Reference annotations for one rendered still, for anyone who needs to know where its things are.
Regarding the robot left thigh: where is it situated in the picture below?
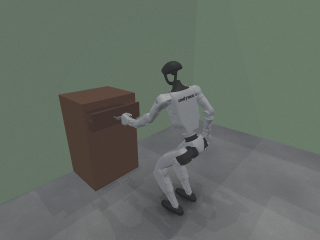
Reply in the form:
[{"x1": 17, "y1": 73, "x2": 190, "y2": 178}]
[{"x1": 154, "y1": 146, "x2": 195, "y2": 177}]

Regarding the left robot shin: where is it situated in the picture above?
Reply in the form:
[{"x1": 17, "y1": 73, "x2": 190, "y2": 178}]
[{"x1": 153, "y1": 169, "x2": 179, "y2": 208}]

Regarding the robot left hand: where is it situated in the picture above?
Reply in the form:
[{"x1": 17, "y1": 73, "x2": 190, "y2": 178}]
[{"x1": 121, "y1": 112, "x2": 132, "y2": 126}]

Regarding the robot left forearm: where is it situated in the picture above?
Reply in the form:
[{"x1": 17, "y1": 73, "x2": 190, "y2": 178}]
[{"x1": 127, "y1": 114, "x2": 149, "y2": 129}]

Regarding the robot right forearm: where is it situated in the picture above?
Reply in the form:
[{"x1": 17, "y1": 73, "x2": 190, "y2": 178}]
[{"x1": 203, "y1": 113, "x2": 215, "y2": 135}]

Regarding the robot left upper arm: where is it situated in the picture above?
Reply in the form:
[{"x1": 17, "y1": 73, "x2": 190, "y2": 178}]
[{"x1": 145, "y1": 93, "x2": 172, "y2": 123}]

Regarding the drawer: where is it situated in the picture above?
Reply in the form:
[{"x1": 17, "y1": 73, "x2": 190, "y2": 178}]
[{"x1": 86, "y1": 101, "x2": 140, "y2": 133}]

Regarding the robot right hand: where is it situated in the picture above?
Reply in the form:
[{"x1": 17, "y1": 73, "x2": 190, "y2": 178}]
[{"x1": 201, "y1": 133, "x2": 211, "y2": 150}]

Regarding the cabinet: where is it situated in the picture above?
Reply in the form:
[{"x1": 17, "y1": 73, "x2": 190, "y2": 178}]
[{"x1": 58, "y1": 86, "x2": 139, "y2": 191}]

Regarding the robot right upper arm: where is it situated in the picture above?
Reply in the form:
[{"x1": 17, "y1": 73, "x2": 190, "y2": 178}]
[{"x1": 189, "y1": 85, "x2": 215, "y2": 118}]

